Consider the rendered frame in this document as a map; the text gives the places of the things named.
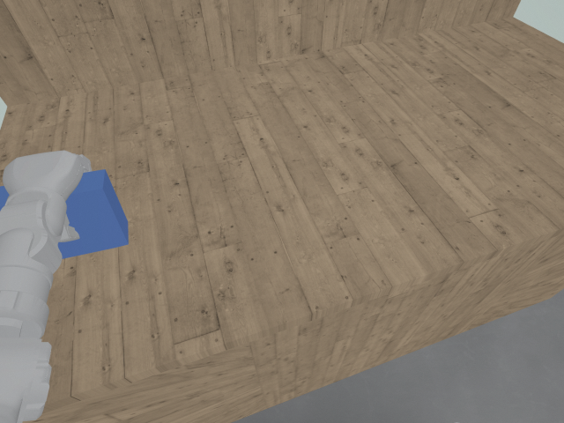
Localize sponge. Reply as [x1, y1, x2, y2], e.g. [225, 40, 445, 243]
[0, 169, 129, 259]

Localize robot left forearm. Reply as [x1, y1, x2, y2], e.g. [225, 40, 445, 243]
[0, 186, 67, 339]

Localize robot left upper arm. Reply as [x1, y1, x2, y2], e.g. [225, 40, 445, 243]
[0, 338, 52, 423]

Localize table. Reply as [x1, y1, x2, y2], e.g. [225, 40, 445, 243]
[0, 0, 564, 423]

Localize left robot hand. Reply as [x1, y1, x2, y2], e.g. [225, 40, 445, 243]
[3, 151, 92, 242]

